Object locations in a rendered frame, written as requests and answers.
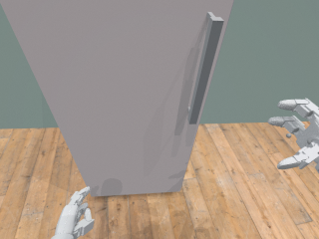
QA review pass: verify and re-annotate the handle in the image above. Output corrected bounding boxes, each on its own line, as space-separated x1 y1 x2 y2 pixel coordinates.
187 12 224 124

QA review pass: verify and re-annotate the robot left hand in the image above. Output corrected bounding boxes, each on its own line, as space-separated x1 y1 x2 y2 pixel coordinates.
55 186 95 239

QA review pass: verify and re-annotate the fridge door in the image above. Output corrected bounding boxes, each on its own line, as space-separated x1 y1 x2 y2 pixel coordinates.
0 0 234 197

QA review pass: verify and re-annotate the robot right hand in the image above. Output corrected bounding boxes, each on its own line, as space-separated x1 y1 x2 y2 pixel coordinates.
267 98 319 169

